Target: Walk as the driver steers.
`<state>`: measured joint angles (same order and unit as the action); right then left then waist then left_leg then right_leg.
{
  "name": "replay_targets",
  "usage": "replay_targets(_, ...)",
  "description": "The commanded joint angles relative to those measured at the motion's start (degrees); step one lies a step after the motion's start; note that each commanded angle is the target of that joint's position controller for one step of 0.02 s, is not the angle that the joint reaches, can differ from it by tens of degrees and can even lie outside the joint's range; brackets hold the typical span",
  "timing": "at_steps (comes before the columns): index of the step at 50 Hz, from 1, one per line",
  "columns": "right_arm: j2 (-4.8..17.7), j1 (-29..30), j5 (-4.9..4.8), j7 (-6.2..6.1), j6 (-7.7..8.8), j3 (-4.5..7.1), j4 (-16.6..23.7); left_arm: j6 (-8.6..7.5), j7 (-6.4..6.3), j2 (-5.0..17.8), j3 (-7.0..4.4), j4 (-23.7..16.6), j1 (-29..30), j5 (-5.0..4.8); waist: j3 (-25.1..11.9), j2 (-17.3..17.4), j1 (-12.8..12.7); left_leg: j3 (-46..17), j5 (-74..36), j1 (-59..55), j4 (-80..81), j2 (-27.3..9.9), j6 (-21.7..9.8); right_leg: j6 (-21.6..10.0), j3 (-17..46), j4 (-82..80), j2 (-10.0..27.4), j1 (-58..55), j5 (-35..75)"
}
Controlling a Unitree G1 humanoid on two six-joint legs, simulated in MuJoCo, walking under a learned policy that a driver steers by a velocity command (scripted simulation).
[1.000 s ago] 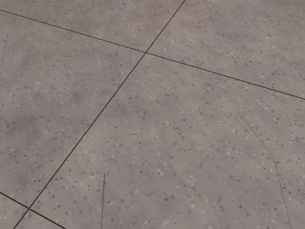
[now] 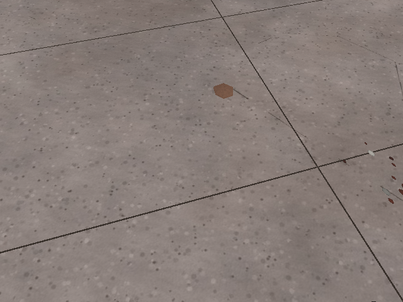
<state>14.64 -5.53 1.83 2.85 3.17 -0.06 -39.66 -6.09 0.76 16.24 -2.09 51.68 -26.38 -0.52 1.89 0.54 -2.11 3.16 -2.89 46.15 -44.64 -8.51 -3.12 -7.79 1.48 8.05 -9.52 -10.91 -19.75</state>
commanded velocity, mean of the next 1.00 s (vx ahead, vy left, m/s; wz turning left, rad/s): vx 0.27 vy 0.00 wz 0.64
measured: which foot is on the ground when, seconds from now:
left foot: up 0.00-0.10, down 0.12-0.50, up 0.52-0.90, down 0.92-1.00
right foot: down 0.00-0.10, up 0.12-0.48, down 0.50-0.92, up 0.94-1.00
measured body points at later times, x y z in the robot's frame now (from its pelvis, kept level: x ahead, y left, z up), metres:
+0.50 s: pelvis +0.37 +0.00 +0.00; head +0.40 +0.00 +0.45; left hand +0.53 +0.26 -0.08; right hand +0.43 -0.28 -0.13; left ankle +0.31 +0.10 -0.72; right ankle +0.53 -0.08 -0.72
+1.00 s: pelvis +0.40 +0.01 +0.00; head +0.40 +0.05 +0.45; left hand +0.29 +0.30 -0.12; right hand +0.71 -0.09 -0.07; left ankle +0.35 +0.07 -0.72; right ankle +0.52 -0.09 -0.68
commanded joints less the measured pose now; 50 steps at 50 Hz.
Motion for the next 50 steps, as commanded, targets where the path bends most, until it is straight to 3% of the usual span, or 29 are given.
replay_targets(1, 3.6, 4.05, -0.57, 0.29, 0.78, 0.56, 3.1, -1.72, -0.63, 8.76, -1.44, -1.66, -0.31, -0.39, 4.34, -2.22, 1.39, 5.0, -8.54, -20.26, 9.22, 7.0, -2.37, -1.4, 2.22, -5.43, 14.12, 13.72, 60.36)
replay_targets(3, 6.2, -1.1, -0.16, -0.65, 0.82, 1.43, 1.4, -0.75, -1.69, 11.96, -2.2, -1.13, -0.26, 1.42, -1.0, -5.13, 4.81, 4.83, -0.95, -25.84, 10.57, 11.65, -3.28, 0.51, 2.2, 5.95, 16.38, 5.09, 79.44)
replay_targets(5, 9.52, -22.49, 0.05, -2.25, 1.22, 3.03, -5.75, 0.92, -2.7, 13.4, -2.85, -1.26, 4.36, 2.94, -9.78, -5.2, 15.47, 3.42, -3.51, -44.51, 16.37, 12.28, -4.46, 2.59, -0.22, 33.56, 15.38, 6.7, 78.92)
replay_targets(6, 13.35, -31.39, 0.58, -3.33, 1.08, 4.26, -8.21, 0.84, -2.76, 10.77, -2.27, -2.32, 6.08, 2.77, -14.24, -2.06, 18.35, -2.6, -8.27, -56.32, 12.41, 4.39, -7.48, 3.17, -2.24, 56.0, 9.82, 15.98, 55.56)
replay_targets(7, 19.17, -31.27, 1.98, -2.69, 1.73, 5.58, -10.16, 0.34, -1.83, -0.53, 0.01, -3.65, -6.51, -1.68, -23.71, 22.49, 8.1, -35.92, -39.32, -81.15, 7.77, -17.74, -23.22, 8.35, 2.5, 87.34, -1.71, 46.41, -16.67)
replay_targets(8, 15.85, -28.78, -0.87, -1.99, 1.4, 6.18, -8.64, -0.12, -2.41, 5.74, -0.35, -3.92, 0.25, 0.49, -30.4, 5.44, 11.77, -39.92, -39.47, -76.32, 14.29, -12.19, -21.26, 5.72, 6.96, 86.79, 0.0, 45.79, -8.92)
replay_targets(9, 12.85, -21.7, -1.39, -2.24, 1.68, 5.28, -8.59, -0.32, -2.22, 5.05, 0.03, -6.12, 5.25, 0.4, -18.74, 5.52, 7.3, -31.87, -32.21, -66.86, 17.03, -10.29, -19.14, 6.03, 5.52, 82.89, 5.52, 49.65, -3.47)
replay_targets(10, 7.49, -17.25, -1.52, -2.03, 1.36, 4.02, -7.95, -0.59, -1.84, 4.98, 0.65, -7.07, 8.62, 2.05, -10.82, -0.66, 5.95, -27.64, -28.35, -55.96, 20.69, -7.29, -16.54, 5.67, 3.71, 76.35, 8.04, 49.41, -1.37)
replay_targets(12, 5.27, -16.37, -2.29, -2.58, 1.06, 3.19, -8.76, 1.51, -1.2, 4.24, 0.84, -9.43, 11.65, 3.76, -2.61, -2.18, 2.7, -22.54, -31.8, -39.94, 25.43, -3.27, -15.21, 7.3, 2.94, 70.4, 9.72, 45.73, -1.78)
replay_targets(14, 8.83, -14.19, -1.61, -2.16, 1.26, 4.05, -8.27, 3.37, -1.31, 2.47, 1.52, -10.96, 10.37, 3.29, -2.05, -2.26, -0.93, -18.33, -35.1, -29.18, 27.1, -0.71, -14.88, 9.02, 2.05, 59.05, 10.17, 39.3, -2.3)
replay_targets(16, 11.5, -10.65, -0.64, -1.85, 1.04, 4.9, -6.87, 3.69, -1.54, 1.26, 2.3, -12.13, 10.96, 2.35, -3.09, 0.55, -2.72, -14.13, -37.35, -22.07, 27.14, 3.58, -13.18, 10.16, -0.47, 45.53, 8.44, 32.28, 2.55)
replay_targets(20, 10.54, -11.74, -1.55, -1.49, -0.67, 5.89, -5.54, 4.44, -2.42, 3.2, 1.98, -13.51, 16.5, 1.46, -6.97, 5.12, 0.44, -14.96, -20.23, -22.59, 22.72, 8.18, -6.27, 10.67, -0.31, 32.15, 6.12, 24.98, 18.52)
replay_targets(22, 10.55, -12.4, -1.52, -2.07, -1.96, 6.46, -4.7, 4.19, -2.98, 4.45, 1.58, -14.05, 17.53, 1.65, -6.22, 5.43, 1.19, -20.14, -10.37, -24.47, 19.42, 7.86, -4.3, 10.91, 1.88, 27.52, 6.59, 24.12, 18.32)
replay_targets(24, 10.32, -10.91, -1.52, -2.87, -2.94, 6.94, -3.36, 2.72, -3.18, 5.61, 1.12, -13.43, 14.95, 2.08, -4.05, 4.13, -0.37, -23.86, -0.08, -24.28, 12.77, 9.46, -1.84, 10.03, 3.39, 19.03, 7.98, 20.61, 20.12)
replay_targets(25, 8.16, -12.45, -1.78, -3.01, -2.87, 6.61, -2.63, 1.71, -3.41, 7.43, 0.72, -13.18, 12.25, 2.67, -4.67, 0.17, -0.32, -22.11, 8.61, -23.32, 4.42, 12.28, 0.08, 8.45, 8.0, 15.5, 14.65, 17.52, 24.61)
replay_targets(26, 3.54, -18.35, -1.85, -3.38, -2.99, 5.64, -1.76, 1.66, -3.68, 10.69, 0.4, -14.22, 10.59, 2.81, -8.86, -10.84, 2.69, -12.82, 36.0, -19.03, -11.05, 17.78, 1.64, 5.26, 20.73, 16.84, 30.91, 11.07, 44.25)
replay_targets(27, 5.6, -26.36, -1.97, -3.79, -3.76, 6.04, -1.12, 2.9, -3.47, 12.18, -0.65, -14.69, 11.74, 1.62, -17.65, -20.4, 5.92, -7.27, 45.03, -15.79, -20.47, 18.36, 2.14, -3.35, 34.52, 13.94, 39.19, 8.38, 45.74)
replay_targets(28, 8.95, -24.38, -0.39, -3.88, -4.85, 6.47, -2.95, 3.92, -3.57, 8.1, -0.14, -16.42, 15.23, 1.18, -14.8, -12.18, 5.68, -6.83, 39.6, -13.35, -25.54, 13.62, 2.74, -4.48, 32.09, 12.24, 35.3, 10.99, 31.88)
replay_targets(29, 9.91, -18.21, 0.0, -3.29, -5.53, 6.87, -2.48, 4.42, -3.85, 4.1, 0.87, -16.81, 17.06, 1.27, -9.46, -7.1, 4.11, -6.4, 34.6, -12.91, -26.17, 12.27, 3.58, -3.21, 23.09, 11.16, 30.45, 15.57, 24.71)
replay_targets(30, 9.31, -15.22, -0.44, -2.62, -6.12, 7.0, -1.57, 5.1, -4.08, 3.44, 1.09, -16.88, 18.8, 1.96, -7.86, -6.07, 4.32, -6.11, 31.48, -13.77, -26.24, 10.96, 4.8, -2.06, 16.87, 10.06, 27.28, 18.0, 22.38)
replay_targets(33, 7.26, -12.76, -1.13, -1.21, -7.57, 6.29, 0.5, 5.19, -4.08, 4.94, 0.11, -15.79, 17.6, 2.38, -6.24, -9.25, 3.93, -3.97, 28.05, -15.78, -25.26, 9.66, 6.24, -2.59, 5.94, 10.14, 24.37, 20.91, 30.61)
replay_targets(37, 6.58, -7.62, -1.26, -0.27, -8.4, 5.66, 3.9, 5.08, -3.4, 6.12, -1.04, -15.26, 15.15, 2.74, -6.75, -9.55, 2.43, -2.95, 27.13, -16.8, -16.72, 7.4, 5.44, -3.62, 1.46, 9.74, 27.39, 19.58, 26.31)
replay_targets(41, 6.69, -4.7, -1.96, 0.88, -8.76, 5.25, 6.45, 5.44, -2.31, 8.45, -2.41, -15.82, 16.34, 3.19, -6.61, -11.77, 2.08, 0.85, 27.18, -26.78, -3.39, 7.19, 3.41, -1.09, -4.8, 10.52, 28.05, 24.19, 17.38)
replay_targets(44, 7.32, -5.18, -2.2, 1.02, -8.4, 5.59, 7.31, 6.11, -1.36, 10.2, -3.45, -15.58, 15.04, 2.29, -6.5, -10.32, 2.9, 3.46, 23.83, -33.49, 8.31, 8.76, 1.44, 2.71, -8.5, 16.16, 29.24, 25.88, 12.19)
replay_targets(45, 8.26, -8.31, -1.87, 0.63, -7.96, 5.99, 5.98, 6.56, -1.11, 9.74, -3.66, -15.11, 13.44, 2.12, -6.62, -6.19, 4.03, 1.41, 21.0, -39.12, 14.4, 9.66, 0.34, 6.07, -10.86, 21.84, 27.76, 29.91, 7.35)
replay_targets(46, 12.28, -11.04, -1.09, -0.41, -7.25, 6.92, 5.17, 7.25, -0.6, 7.72, -3.47, -14.89, 11.26, 1.95, -3.15, 7.78, 5.09, -13.75, 19.52, -42.33, 26.6, 1.5, -2.25, 10.66, -15.5, 35.77, 22.42, 39.32, -5.26)
replay_targets(47, 22.18, -10.9, -0.71, -1.23, -6.94, 9.1, 7.67, 8.16, -1.19, 4.56, -2.31, -20.43, 14.89, 2.0, -0.29, 20.4, 4.68, -38.79, 3.21, -39.73, 28.98, -13.28, -10.71, 14.7, -10.96, 46.82, 12.37, 54.3, -19.4)
replay_targets(48, 19.87, -13.52, -0.22, -2.06, -6.96, 9.52, 7.12, 8.78, -1.95, 6.71, -2.43, -21.18, 20.8, 2.76, -1.65, 10.77, 8.32, -35.02, 1.37, -38.4, 28.0, -11.86, -14.13, 13.75, -1.66, 54.28, 13.06, 53.54, -17.09)
replay_targets(50, 15.4, -5.19, -0.41, -2.99, -7.11, 7.91, 7.72, 8.21, -2.02, 6.3, -2.43, -19.05, 17.15, 1.32, 0.24, 8.46, 2.4, -24.54, 6.81, -34.12, 26.97, -3.42, -10.37, 12.25, 1.09, 53.12, 13.82, 50.3, -4.2)
Keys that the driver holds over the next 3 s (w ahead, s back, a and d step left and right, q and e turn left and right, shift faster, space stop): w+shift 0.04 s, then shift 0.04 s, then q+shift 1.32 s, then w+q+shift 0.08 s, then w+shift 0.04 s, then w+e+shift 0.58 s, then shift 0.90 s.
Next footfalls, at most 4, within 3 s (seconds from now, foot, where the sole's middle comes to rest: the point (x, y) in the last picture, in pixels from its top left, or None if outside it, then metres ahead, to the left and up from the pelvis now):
0.12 left None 0.35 0.10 -0.76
0.50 right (235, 271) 0.57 -0.07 -0.76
0.92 left None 0.38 0.10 -0.76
1.36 right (210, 276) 0.55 0.02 -0.76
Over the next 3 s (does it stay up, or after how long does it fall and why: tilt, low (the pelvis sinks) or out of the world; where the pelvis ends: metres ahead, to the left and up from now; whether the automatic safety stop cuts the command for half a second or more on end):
stays up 0.62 0.56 0.02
